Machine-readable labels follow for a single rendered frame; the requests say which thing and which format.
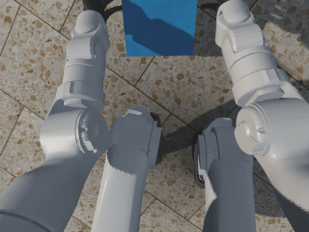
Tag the left robot hand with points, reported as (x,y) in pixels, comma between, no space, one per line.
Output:
(99,6)

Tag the robot left shin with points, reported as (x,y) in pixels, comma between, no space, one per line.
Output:
(118,123)

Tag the left robot forearm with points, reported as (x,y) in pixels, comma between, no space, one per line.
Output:
(84,70)

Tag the right robot thigh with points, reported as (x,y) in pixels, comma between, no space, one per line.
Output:
(229,191)

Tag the right robot forearm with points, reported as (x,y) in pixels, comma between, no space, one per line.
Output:
(248,58)

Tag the left robot upper arm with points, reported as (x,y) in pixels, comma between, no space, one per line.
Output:
(44,199)

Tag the right robot hand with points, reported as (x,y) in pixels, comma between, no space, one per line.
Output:
(213,6)

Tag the right robot upper arm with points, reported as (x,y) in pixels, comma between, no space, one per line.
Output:
(276,133)

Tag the carton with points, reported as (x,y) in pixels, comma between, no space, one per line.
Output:
(159,27)

